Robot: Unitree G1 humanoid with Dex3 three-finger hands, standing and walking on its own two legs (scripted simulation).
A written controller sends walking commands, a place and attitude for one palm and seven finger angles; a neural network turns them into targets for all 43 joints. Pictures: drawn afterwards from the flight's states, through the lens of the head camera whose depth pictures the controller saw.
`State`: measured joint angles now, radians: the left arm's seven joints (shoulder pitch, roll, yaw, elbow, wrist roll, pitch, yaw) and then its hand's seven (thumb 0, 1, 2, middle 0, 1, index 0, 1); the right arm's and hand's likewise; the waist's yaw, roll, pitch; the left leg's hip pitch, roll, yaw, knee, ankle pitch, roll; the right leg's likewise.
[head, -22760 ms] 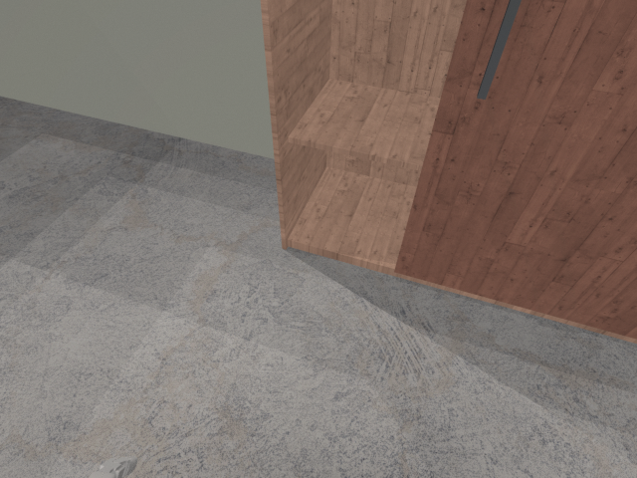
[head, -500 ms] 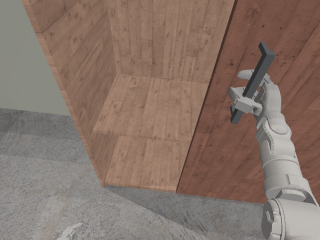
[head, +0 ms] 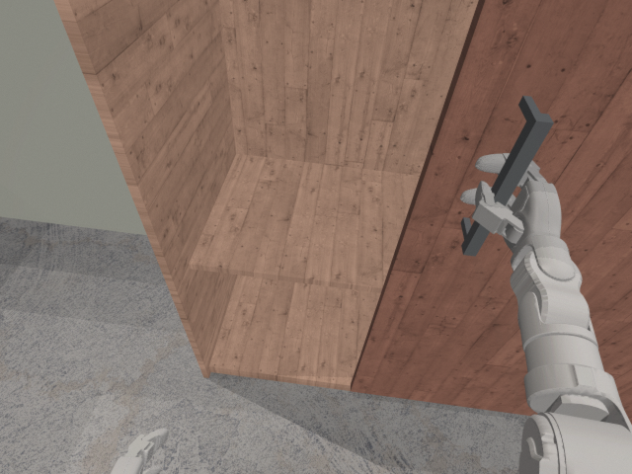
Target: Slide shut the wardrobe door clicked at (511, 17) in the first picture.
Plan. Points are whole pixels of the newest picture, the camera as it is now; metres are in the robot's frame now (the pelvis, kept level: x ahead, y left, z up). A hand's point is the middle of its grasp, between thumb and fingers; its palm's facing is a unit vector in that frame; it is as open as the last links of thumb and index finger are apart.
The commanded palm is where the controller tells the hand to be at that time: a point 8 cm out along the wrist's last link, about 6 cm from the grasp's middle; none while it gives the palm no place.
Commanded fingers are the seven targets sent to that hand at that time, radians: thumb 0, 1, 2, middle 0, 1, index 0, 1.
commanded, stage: grip the handle and tug to test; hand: right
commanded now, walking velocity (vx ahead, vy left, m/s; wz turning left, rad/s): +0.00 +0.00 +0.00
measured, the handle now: (495, 184) +0.47 -0.17 +0.16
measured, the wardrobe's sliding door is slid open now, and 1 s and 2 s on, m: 0.45 0.45 0.43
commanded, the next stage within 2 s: tug the door sideways, standing still in 0.34 s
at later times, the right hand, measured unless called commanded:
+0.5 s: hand (486, 214) +0.41 -0.15 +0.16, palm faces +0.01 +1.00 -0.01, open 5.9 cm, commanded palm +0.38 -0.20 +0.16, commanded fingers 0.00 -0.90 -0.90 0.45 1.40 0.45 1.40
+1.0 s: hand (481, 211) +0.41 -0.14 +0.16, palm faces +0.10 +0.99 -0.03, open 5.8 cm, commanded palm +0.39 -0.14 +0.16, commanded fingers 0.00 -0.90 -0.90 0.45 1.40 0.45 1.40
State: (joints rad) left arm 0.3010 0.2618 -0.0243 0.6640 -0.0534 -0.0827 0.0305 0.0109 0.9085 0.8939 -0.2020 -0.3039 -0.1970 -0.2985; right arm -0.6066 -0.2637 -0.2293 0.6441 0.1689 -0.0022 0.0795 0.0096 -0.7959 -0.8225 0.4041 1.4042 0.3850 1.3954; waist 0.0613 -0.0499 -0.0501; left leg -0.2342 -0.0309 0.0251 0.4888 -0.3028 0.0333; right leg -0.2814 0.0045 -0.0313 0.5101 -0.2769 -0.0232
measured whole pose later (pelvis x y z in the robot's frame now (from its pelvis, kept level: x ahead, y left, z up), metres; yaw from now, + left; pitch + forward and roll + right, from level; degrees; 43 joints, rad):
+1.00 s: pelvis +0.02 -0.01 +0.00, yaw -5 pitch +3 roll +0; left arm 0.24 0.22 -0.03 0.70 -0.04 -0.06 0.01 0.01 0.91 0.89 -0.20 -0.30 -0.20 -0.30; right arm -0.55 -0.13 -0.03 0.38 0.14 0.12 -0.07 0.01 -0.79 -0.84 0.32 1.37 0.25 1.39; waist -0.02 -0.05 -0.04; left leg -0.20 0.01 0.07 0.50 -0.36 0.01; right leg -0.28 0.07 0.06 0.53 -0.31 -0.04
